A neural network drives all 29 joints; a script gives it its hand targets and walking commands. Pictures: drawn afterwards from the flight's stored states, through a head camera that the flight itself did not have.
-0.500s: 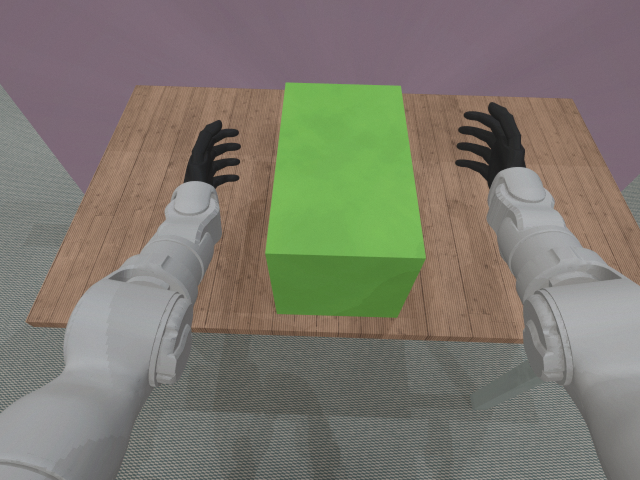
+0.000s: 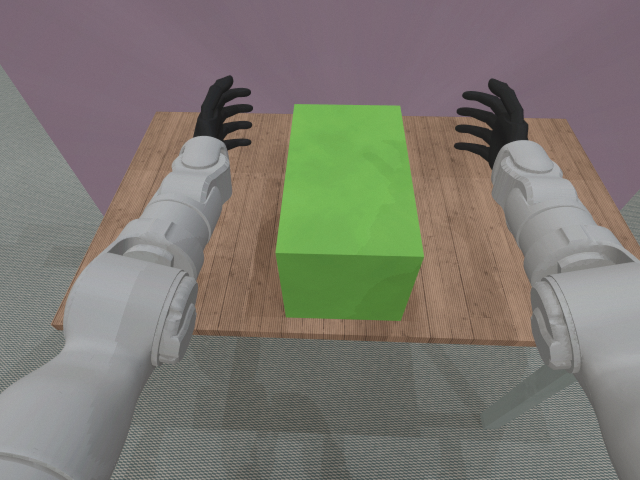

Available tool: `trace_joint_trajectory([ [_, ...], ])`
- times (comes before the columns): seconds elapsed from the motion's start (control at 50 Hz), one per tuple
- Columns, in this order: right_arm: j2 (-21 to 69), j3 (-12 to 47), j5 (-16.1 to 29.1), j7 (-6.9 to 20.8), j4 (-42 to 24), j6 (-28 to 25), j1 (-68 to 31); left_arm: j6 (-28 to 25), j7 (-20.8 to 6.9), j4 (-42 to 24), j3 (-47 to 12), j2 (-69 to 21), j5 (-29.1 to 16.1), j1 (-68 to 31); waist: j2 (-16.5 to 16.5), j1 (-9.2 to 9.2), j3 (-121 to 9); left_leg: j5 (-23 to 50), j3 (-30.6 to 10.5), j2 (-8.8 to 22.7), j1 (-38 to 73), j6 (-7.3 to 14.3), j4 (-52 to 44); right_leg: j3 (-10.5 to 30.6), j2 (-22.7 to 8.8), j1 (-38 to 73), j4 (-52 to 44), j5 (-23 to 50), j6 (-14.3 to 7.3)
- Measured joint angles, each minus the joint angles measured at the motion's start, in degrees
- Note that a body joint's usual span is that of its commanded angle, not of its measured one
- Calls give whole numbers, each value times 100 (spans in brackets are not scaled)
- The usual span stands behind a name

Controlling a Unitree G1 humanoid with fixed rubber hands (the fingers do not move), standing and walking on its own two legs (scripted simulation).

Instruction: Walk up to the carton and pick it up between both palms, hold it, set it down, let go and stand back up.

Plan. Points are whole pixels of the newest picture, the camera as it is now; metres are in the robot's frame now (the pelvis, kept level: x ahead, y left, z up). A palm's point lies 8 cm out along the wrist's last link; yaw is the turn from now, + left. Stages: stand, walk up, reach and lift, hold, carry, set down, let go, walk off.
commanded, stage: set down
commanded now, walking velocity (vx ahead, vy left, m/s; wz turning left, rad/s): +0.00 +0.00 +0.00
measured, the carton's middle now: (345, 207) +0.51 +0.02 +0.01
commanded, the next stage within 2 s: none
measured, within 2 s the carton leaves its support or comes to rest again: neither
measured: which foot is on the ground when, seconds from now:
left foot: down 0.00-1.00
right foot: down 0.00-1.00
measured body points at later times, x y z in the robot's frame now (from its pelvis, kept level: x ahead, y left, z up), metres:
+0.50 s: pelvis -0.01 +0.00 +0.01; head +0.02 +0.00 +0.46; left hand +0.41 +0.20 +0.11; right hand +0.45 -0.17 +0.11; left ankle +0.01 +0.14 -0.73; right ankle +0.02 -0.10 -0.73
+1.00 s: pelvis +0.00 -0.01 +0.01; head +0.00 +0.00 +0.46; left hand +0.35 +0.20 +0.07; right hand +0.39 -0.17 +0.07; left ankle +0.01 +0.14 -0.73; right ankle +0.02 -0.10 -0.73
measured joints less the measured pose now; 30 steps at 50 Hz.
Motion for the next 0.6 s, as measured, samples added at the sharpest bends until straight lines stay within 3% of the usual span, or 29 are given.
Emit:
trace_joint_trajectory([
  [0.26,-115,361,382,22,-442,-127,770,285,-36,-1262,376,-176,409,1355,18,35,390,-37,-63,16,717,-14,-136,-14,49,806,-289,31,14],
  [0.42,15,179,168,75,-1115,-262,1628,418,-4,-2472,566,-403,616,2345,78,42,553,35,-95,1,888,-3,-190,-11,51,1007,-392,126,20],
  [0.6,248,-107,-181,29,-1795,-106,2289,658,89,-2921,594,-503,607,2841,58,-53,632,103,-81,-35,1190,-4,-277,34,29,1227,-321,115,10],
])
